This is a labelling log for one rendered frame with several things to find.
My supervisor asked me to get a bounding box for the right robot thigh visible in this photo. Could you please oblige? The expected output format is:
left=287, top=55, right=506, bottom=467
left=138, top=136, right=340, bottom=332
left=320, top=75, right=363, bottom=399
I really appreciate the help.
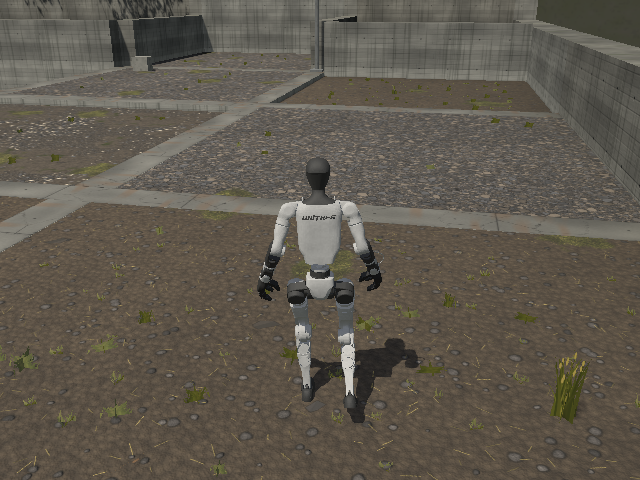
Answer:
left=334, top=278, right=355, bottom=345

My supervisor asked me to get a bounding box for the left robot shin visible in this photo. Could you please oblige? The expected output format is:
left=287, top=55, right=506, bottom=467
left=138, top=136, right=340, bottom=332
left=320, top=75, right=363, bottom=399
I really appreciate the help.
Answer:
left=295, top=325, right=311, bottom=389

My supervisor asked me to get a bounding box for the robot left hand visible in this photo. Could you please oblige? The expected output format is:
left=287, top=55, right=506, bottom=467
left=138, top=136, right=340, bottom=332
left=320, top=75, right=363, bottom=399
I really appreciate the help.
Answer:
left=257, top=278, right=280, bottom=301

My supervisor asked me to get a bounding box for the right robot upper arm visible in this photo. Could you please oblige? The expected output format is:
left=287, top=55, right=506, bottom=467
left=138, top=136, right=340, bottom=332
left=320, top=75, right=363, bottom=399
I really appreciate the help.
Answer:
left=339, top=200, right=370, bottom=255

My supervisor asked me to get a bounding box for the left robot upper arm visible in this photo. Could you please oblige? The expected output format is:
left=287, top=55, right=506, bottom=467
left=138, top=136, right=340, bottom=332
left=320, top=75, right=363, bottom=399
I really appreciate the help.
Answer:
left=270, top=201, right=298, bottom=257

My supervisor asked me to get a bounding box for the robot right forearm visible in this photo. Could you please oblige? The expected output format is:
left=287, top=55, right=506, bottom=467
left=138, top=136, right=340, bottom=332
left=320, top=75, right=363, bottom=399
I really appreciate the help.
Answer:
left=360, top=239, right=380, bottom=275

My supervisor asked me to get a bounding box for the robot right hand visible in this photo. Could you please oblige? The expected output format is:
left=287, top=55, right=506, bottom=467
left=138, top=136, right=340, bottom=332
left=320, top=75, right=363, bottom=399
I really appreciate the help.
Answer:
left=359, top=271, right=382, bottom=291

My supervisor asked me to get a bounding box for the robot left forearm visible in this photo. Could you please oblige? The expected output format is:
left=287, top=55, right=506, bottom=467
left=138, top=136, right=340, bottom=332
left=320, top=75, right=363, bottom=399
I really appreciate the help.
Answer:
left=259, top=241, right=280, bottom=283

